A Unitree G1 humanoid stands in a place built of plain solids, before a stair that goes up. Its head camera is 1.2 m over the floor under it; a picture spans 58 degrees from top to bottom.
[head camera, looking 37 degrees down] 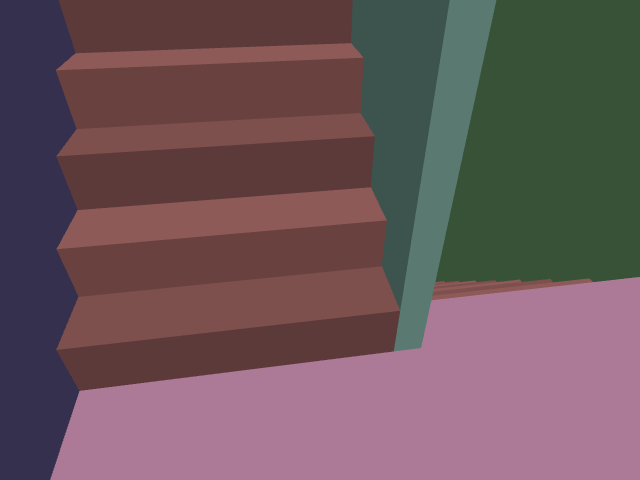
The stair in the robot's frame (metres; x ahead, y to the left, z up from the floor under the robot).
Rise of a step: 0.20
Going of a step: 0.22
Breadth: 1.02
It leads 9 degrees to the left of straight ahead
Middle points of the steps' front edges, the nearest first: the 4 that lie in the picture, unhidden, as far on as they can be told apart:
0.88 0.25 0.20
1.09 0.28 0.40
1.31 0.32 0.60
1.52 0.35 0.80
